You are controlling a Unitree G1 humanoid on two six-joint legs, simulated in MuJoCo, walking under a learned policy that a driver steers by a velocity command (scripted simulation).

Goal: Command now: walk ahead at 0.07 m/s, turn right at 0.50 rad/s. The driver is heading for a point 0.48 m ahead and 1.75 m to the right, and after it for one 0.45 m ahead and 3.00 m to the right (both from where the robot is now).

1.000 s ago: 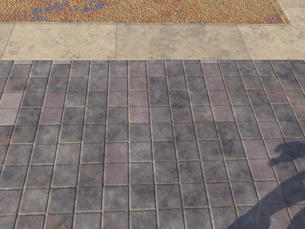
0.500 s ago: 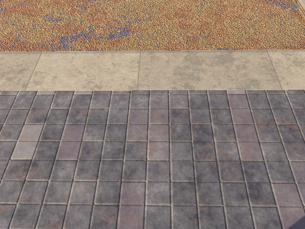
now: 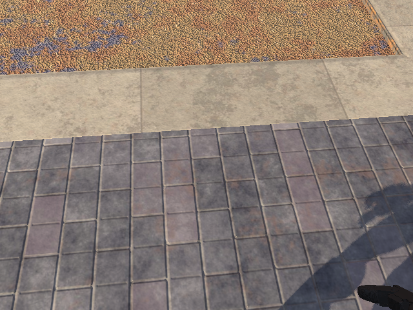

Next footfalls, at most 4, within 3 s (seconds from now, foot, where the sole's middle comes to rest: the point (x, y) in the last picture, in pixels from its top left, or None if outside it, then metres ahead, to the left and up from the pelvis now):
0.28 right None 0.05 -0.14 -0.77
0.76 left None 0.13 0.07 -0.77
1.18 right None -0.03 -0.16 -0.77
1.68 left None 0.15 -0.03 -0.77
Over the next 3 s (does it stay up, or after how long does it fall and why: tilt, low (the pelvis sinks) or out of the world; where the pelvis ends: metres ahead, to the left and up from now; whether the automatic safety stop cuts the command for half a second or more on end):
stays up -0.03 -0.23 0.00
